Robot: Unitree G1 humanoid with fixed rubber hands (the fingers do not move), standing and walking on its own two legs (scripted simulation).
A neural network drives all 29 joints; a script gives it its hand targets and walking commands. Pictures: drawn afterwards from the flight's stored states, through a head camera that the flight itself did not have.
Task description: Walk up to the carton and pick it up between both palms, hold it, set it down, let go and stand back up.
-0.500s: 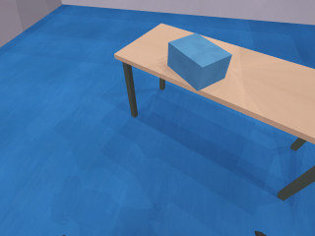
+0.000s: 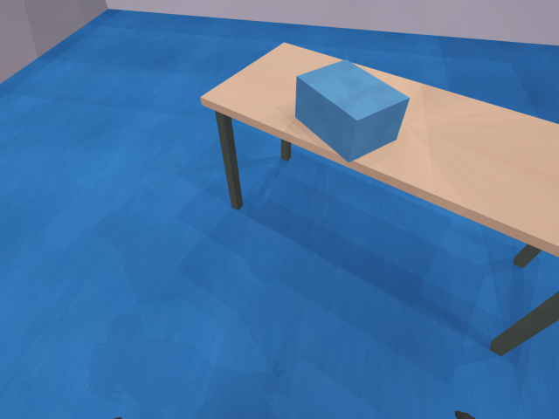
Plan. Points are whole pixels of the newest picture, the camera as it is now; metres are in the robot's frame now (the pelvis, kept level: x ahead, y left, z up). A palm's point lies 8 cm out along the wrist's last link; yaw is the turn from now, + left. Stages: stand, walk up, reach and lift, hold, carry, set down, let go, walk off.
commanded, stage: stand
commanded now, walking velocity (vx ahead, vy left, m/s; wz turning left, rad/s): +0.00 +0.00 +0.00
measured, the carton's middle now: (347, 108) +0.94 -0.21 -0.11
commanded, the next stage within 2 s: none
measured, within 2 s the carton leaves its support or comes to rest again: neither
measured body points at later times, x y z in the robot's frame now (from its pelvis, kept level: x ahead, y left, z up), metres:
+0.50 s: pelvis +0.00 +0.00 +0.00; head +0.01 +0.00 +0.45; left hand +0.08 +0.29 -0.13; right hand +0.08 -0.28 -0.14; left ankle -0.01 +0.12 -0.75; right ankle -0.02 -0.12 -0.75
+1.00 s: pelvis +0.00 +0.01 +0.00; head +0.00 +0.01 +0.45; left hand +0.09 +0.29 -0.13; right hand +0.08 -0.28 -0.13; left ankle -0.01 +0.12 -0.75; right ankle -0.02 -0.12 -0.75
